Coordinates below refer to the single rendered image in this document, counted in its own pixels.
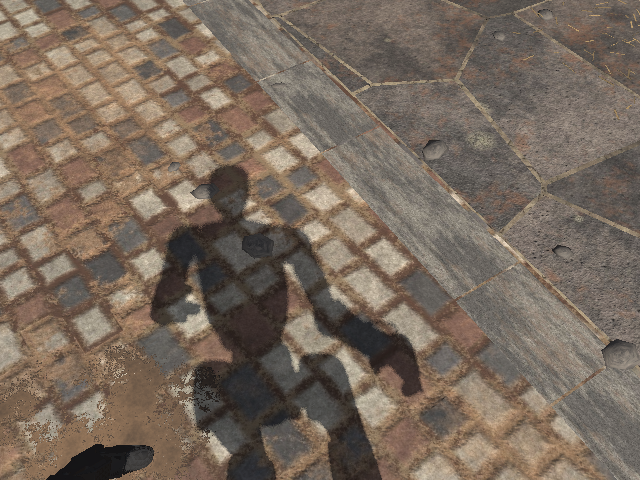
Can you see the robot left hand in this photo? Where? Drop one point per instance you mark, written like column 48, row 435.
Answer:
column 99, row 463

